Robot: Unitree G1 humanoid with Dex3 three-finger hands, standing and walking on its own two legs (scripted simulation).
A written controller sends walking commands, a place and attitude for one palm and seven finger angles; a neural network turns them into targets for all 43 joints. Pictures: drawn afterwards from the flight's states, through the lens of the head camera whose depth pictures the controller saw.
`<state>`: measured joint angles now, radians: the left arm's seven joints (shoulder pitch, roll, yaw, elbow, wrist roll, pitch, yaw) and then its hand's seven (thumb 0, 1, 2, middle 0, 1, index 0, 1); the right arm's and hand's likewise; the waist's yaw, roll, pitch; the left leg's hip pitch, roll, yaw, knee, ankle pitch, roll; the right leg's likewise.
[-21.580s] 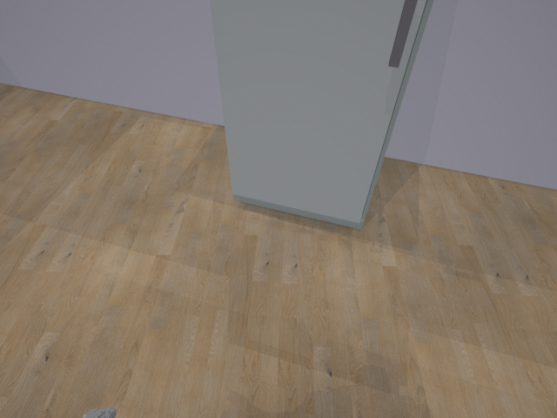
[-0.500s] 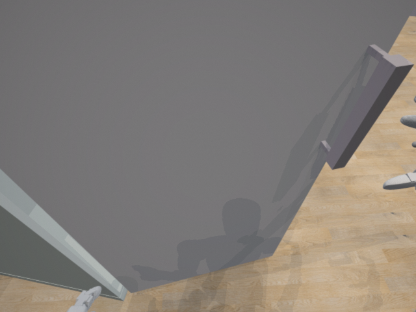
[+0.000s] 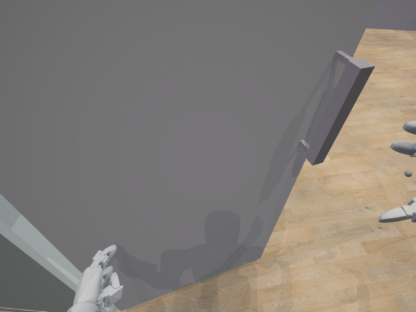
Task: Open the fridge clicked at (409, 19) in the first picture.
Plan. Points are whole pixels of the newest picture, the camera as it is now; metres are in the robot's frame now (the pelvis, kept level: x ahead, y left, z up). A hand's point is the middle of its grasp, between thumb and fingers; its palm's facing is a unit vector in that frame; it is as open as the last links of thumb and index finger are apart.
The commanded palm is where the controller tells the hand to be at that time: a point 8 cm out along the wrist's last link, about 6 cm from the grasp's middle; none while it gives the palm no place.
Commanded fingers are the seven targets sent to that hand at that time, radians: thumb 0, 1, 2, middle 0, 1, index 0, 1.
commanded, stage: draw the hand back to the body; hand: right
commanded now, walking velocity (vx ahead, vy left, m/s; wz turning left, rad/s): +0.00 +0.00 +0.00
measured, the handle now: (326, 112) +0.44 -0.21 +0.18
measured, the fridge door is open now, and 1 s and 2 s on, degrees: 66 66 66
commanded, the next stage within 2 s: step back with the hand held close in 1.66 s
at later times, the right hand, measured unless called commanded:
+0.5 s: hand (414, 194) +0.26 -0.30 +0.17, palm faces +0.01 +0.99 -0.11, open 14.7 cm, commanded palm +0.22 -0.33 +0.19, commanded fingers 0.00 0.48 -0.23 0.25 1.11 0.25 1.11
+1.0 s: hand out of the picture +0.24 -0.30 +0.17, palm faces +0.49 +0.80 -0.34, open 11.6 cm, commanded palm +0.18 -0.33 +0.19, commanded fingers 0.00 -0.43 -0.67 0.22 0.58 0.22 0.58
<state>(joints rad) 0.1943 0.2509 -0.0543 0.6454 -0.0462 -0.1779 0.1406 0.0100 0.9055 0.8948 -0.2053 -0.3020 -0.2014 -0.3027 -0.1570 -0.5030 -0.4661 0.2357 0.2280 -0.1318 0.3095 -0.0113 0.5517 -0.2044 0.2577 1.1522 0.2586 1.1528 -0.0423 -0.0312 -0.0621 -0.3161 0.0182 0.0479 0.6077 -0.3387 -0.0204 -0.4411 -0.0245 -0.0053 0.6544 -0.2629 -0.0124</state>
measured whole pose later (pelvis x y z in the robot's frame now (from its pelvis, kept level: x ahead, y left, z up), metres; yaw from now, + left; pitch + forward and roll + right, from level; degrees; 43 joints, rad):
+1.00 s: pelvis +0.02 -0.02 +0.01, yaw +0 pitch -2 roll +1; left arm 0.22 0.22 -0.05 0.69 -0.01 -0.18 0.09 0.01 0.90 0.89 -0.21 -0.30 -0.20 -0.30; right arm 0.28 -0.38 -0.35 -0.26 0.07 -0.05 -0.11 0.00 -0.08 -0.51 0.24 0.78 0.24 0.78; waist -0.08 -0.03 -0.02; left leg -0.14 0.05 0.03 0.50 -0.32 -0.04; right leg -0.27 0.01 -0.03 0.56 -0.26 -0.04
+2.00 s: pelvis +0.01 -0.01 +0.01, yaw +1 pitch +0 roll +2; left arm 0.17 0.23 -0.01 0.60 -0.02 -0.05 0.10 0.01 0.91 0.90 -0.20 -0.30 -0.22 -0.31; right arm 0.46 -0.38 -0.37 -0.43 0.05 -0.14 -0.09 0.01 -0.89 -0.90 0.21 0.30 0.21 0.30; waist -0.03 -0.05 0.02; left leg -0.18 0.02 0.02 0.45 -0.27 -0.04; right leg -0.30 -0.02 -0.04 0.54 -0.23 -0.03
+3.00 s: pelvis -0.11 -0.05 +0.00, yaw +2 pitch +0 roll +4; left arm 0.17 0.17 -0.01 0.59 0.00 -0.13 0.07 0.01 0.91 0.89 -0.20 -0.30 -0.20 -0.30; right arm 0.47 -0.46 -0.45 -0.56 0.05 -0.23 -0.12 0.02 -0.89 -0.90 0.21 0.30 0.22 0.30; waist 0.00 0.03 0.08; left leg -0.38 -0.03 -0.02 0.83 -0.48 -0.02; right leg -0.44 -0.02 -0.02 0.58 -0.15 -0.06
